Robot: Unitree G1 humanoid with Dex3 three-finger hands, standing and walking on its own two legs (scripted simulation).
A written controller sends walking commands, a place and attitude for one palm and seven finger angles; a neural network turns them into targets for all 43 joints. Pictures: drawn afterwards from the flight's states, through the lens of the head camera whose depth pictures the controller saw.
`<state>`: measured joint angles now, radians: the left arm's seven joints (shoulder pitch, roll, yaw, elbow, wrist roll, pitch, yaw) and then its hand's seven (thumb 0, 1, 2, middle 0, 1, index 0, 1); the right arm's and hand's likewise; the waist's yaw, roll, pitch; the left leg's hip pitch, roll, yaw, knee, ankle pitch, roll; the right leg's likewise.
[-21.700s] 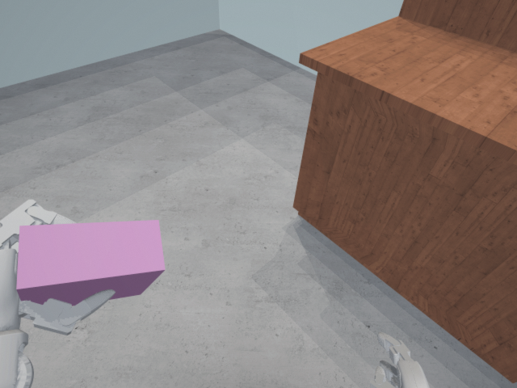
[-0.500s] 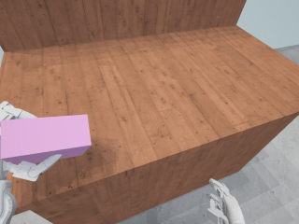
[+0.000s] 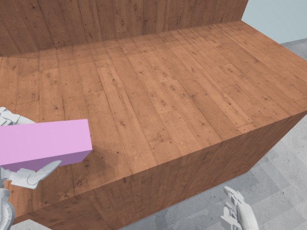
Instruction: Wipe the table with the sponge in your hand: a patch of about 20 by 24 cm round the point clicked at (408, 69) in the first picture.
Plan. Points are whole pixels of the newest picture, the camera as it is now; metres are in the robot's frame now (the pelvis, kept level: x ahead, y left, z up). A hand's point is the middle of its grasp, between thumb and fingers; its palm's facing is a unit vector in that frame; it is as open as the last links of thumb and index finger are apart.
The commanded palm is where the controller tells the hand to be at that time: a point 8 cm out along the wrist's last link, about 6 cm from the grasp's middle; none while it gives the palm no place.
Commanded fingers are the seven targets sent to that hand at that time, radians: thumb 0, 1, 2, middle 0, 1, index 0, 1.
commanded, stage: look again from close up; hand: left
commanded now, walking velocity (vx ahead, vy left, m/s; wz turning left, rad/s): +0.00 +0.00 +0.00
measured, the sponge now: (61, 146) +0.24 +0.21 +0.15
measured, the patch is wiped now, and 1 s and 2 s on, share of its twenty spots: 0.00 0.00 0.00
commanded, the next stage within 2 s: come to a stop and stand still in 0.08 s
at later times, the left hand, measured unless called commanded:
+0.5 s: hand (35, 144) +0.23 +0.24 +0.17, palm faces +0.44 -0.83 -0.35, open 10.0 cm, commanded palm +0.16 +0.27 +0.17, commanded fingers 0.00 0.10 1.30 -1.20 -1.60 -1.20 -1.60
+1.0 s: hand (37, 126) +0.27 +0.26 +0.17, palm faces +0.37 -0.88 -0.31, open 10.0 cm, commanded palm +0.20 +0.30 +0.17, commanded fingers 0.00 0.10 1.30 -1.20 -1.60 -1.20 -1.60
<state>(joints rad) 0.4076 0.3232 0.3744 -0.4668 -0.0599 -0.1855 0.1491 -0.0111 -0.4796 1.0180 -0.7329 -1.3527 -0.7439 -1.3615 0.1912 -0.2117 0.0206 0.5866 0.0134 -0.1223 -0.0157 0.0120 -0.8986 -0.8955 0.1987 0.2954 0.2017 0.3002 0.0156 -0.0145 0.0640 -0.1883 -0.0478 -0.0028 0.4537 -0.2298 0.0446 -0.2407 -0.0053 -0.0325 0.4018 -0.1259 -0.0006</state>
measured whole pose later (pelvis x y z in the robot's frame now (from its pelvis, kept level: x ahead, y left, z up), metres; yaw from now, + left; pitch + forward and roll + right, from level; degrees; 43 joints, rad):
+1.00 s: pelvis +0.03 +0.02 +0.00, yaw -2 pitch -1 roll -1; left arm 0.32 0.35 0.36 -0.44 -0.06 -0.23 0.09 -0.02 -0.48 1.02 -0.74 -1.34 -0.74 -1.36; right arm 0.19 -0.21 0.02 0.59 0.01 -0.12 0.01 0.01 -0.90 -0.90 0.20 0.30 0.20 0.30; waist 0.03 -0.03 0.08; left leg -0.18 -0.05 0.04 0.51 -0.31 0.07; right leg -0.24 -0.01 0.00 0.45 -0.19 0.03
